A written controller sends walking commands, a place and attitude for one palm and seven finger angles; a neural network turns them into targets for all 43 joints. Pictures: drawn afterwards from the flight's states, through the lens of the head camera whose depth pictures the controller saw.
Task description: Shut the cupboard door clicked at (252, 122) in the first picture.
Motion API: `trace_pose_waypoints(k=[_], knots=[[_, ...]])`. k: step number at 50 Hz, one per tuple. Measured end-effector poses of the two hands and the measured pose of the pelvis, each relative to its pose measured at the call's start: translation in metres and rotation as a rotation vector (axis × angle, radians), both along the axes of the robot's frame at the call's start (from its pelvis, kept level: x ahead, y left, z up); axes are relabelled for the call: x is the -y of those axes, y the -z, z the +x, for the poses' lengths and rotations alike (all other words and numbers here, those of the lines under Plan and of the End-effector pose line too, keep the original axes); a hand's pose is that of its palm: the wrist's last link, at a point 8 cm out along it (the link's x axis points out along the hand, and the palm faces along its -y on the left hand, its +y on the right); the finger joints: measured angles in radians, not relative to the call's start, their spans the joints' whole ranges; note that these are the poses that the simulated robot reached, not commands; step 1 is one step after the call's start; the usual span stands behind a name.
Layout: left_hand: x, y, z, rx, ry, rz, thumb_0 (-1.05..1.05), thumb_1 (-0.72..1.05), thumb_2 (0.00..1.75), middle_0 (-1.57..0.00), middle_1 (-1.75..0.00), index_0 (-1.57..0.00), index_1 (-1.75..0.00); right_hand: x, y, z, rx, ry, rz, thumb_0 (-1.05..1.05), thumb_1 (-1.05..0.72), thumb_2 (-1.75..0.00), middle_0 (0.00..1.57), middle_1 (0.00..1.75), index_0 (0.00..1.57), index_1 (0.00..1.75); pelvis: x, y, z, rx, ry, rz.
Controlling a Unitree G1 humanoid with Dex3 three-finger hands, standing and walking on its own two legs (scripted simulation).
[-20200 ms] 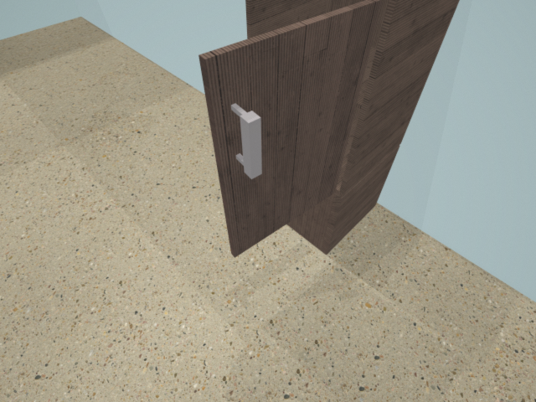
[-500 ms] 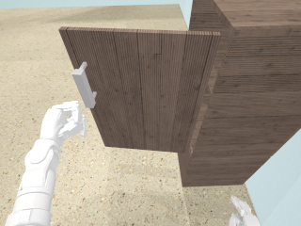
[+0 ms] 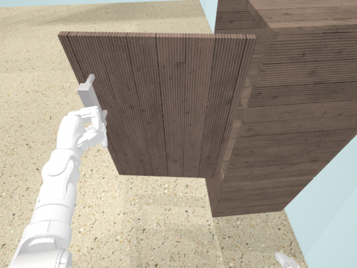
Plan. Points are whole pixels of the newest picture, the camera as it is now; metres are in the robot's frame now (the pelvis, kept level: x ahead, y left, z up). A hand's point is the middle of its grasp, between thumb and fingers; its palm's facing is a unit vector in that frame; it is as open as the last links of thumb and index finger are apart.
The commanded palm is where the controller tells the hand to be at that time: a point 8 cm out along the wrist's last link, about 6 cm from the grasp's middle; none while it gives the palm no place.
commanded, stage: bring the fist close to the handle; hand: left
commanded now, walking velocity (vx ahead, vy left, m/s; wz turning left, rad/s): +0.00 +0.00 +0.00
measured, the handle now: (96, 102) +0.49 +0.22 +0.10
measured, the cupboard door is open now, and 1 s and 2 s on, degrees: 82 74 63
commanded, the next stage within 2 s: push the door shut along its arc in 0.16 s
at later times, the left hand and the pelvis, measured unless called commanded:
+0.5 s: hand (102, 126) +0.40 +0.18 +0.11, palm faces -0.04 -1.00 -0.03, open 3.1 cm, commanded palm +0.38 +0.23 +0.11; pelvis -0.01 -0.01 +0.00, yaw +1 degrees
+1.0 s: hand (111, 106) +0.46 +0.18 +0.11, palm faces -0.18 -0.98 -0.01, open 3.1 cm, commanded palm +0.46 +0.22 +0.11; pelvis -0.01 -0.01 -0.01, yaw +1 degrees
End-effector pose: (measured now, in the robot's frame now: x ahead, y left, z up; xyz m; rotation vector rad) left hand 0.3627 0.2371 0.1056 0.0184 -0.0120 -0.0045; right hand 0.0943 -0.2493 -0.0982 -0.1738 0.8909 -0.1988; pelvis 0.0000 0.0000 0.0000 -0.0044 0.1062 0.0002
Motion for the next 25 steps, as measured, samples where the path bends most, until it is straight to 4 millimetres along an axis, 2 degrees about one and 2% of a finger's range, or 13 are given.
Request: trace_pose_waypoints(k=[6, 17, 25], knots=[[-0.004, 0.000, -0.005, 0.006, -0.022, 0.013, 0.01, 0.90, 0.90, -1.30, -1.50, -1.30, -1.50, -0.001, 0.000, -0.001, -0.009, -0.002, -0.001, 0.01, -0.90, -0.90, 0.20, 0.30, 0.20, 0.30, 0.001, -0.001, -0.001, 0.009, -0.003, -0.001], [-0.005, -0.003, -0.001, -0.004, -0.010, 0.008, 0.01, 0.90, 0.90, -1.30, -1.50, -1.30, -1.50, 0.002, -0.003, 0.014, 0.025, -0.022, -0.006, 0.01, -0.90, -0.90, 0.20, 0.30, 0.20, 0.30, 0.004, -0.001, -0.003, 0.009, -0.011, 0.001], [-0.001, -0.007, 0.017, -0.008, 0.038, 0.014, 0.01, 0.90, 0.90, -1.30, -1.50, -1.30, -1.50, 0.008, -0.002, 0.013, 0.008, -0.024, -0.026, 0.01, -0.90, -0.90, 0.20, 0.30, 0.20, 0.30, 0.007, 0.001, -0.005, -0.002, -0.021, 0.001]])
